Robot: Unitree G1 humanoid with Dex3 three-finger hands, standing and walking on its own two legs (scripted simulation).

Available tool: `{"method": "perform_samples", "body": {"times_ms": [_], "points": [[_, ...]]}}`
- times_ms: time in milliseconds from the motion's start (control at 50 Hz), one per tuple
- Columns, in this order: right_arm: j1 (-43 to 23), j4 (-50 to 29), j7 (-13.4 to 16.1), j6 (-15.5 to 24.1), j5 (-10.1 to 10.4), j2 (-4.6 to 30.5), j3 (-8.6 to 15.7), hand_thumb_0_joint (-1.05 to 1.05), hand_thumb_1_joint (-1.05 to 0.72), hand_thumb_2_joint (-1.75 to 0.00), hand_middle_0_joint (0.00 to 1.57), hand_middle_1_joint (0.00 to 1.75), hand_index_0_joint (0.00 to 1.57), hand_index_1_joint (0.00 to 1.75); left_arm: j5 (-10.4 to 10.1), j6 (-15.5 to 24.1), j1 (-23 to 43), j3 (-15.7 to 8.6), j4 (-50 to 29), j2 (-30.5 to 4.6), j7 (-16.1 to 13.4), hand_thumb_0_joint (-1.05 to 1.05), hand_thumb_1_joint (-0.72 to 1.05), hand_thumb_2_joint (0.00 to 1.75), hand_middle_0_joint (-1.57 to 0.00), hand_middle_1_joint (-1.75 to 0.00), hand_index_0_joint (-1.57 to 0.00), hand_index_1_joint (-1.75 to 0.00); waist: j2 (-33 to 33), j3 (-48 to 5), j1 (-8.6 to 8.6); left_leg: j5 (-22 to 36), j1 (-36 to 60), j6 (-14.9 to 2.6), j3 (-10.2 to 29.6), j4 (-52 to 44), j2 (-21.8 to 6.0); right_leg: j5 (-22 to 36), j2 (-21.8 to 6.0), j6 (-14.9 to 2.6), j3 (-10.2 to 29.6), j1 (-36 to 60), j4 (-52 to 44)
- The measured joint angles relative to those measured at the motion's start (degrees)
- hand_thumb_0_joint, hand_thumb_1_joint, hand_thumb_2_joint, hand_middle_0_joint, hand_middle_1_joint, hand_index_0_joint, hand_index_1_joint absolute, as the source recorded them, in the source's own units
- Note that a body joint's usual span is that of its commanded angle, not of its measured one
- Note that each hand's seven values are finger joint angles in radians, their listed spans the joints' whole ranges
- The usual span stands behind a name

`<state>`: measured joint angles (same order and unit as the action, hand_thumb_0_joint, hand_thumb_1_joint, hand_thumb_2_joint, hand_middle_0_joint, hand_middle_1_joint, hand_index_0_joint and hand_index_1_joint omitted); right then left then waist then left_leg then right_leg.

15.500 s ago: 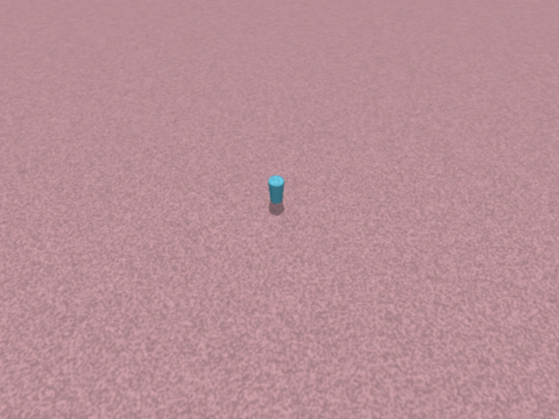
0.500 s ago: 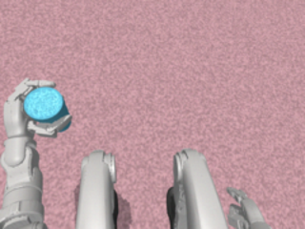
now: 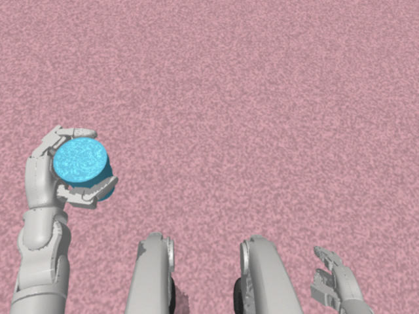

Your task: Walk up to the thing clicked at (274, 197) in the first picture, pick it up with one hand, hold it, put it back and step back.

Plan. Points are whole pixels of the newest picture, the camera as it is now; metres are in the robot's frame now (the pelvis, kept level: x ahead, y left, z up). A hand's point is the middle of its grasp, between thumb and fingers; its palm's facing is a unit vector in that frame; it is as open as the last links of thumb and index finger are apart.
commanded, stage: lift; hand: left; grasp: from the side
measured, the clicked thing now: (91, 174) +0.37 +0.22 -0.01
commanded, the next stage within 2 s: hold in 1.30 s
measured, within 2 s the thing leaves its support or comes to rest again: neither
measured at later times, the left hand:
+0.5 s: hand (50, 133) +0.36 +0.21 +0.15, palm faces +0.18 -0.98 -0.05, open 10.0 cm
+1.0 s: hand (45, 97) +0.37 +0.19 +0.21, palm faces +0.18 -0.98 -0.03, open 10.0 cm
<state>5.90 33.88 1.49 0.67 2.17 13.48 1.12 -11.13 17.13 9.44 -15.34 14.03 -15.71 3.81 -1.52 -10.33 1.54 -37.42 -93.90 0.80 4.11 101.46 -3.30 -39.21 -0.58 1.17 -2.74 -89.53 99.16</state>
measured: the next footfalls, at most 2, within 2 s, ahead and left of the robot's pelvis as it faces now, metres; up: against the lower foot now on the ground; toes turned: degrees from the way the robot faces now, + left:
none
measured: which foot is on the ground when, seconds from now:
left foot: down 0.00-1.00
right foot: down 0.00-1.00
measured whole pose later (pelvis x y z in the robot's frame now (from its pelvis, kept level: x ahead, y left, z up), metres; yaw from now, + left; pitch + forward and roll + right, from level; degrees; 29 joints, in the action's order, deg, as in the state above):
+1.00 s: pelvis +0.05 +0.00 +0.17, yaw +3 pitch +12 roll -2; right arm 12.4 36.3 2.4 2.2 0.7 12.1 0.1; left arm -8.9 18.9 6.3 -8.6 21.7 -11.4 0.9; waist -0.9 -4.1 1.6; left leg -26.9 -45.1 0.8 1.3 59.9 -2.8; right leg -28.1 -1.1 1.2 -2.3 -41.5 57.5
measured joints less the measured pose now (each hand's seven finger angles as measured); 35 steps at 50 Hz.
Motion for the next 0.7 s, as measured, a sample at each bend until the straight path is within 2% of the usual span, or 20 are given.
{"method": "perform_samples", "body": {"times_ms": [140, 340, 700], "points": [[1.72, 0.14, 0.81, 1.11, 0.09, -0.52, -0.35, 0.01, -0.9, -0.89, 0.2, 0.3, 0.2, 0.3, 0.28, -1.52, -4.2, 2.51, -2.33, 0.8, -2.0, 0.01, -0.3, 0.98, -0.74, -0.96, -0.71, -0.96, 0.0, 0.02, -0.07, 1.2, 11.13, -0.17, -0.45, -9.03, 0.18, 1.41, -0.27, 0.13, -0.19, 11.27, -9.37], [4.19, 0.74, 0.94, 2.17, -0.31, -0.73, -0.62, 0.01, -0.9, -0.89, 0.2, 0.3, 0.2, 0.3, 1.52, -1.32, -3.03, 4.11, 2.17, 1.01, -2.53, 0.01, -0.3, 0.98, -0.74, -0.95, -0.71, -0.96, 0.34, 1.33, 0.63, 3.84, 24.33, -0.32, -0.89, -19.72, 0.38, 4.41, -0.46, 0.28, -0.39, 24.65, -20.6], [6.84, 2.1, 0.81, 1.89, -1.06, -1.48, -1.27, 0.01, -0.91, -0.9, 0.2, 0.3, 0.2, 0.3, 1.98, 1.03, -3.65, 6.24, 5.39, 3.1, -2.71, 0.01, -0.3, 0.98, -0.74, -0.95, -0.71, -0.96, 0.27, 4.53, 0.2, 8.2, 39.66, -0.39, -2.31, -33.46, 0.6, 8.93, -0.66, 0.36, 0.32, 39.35, -33.95]]}}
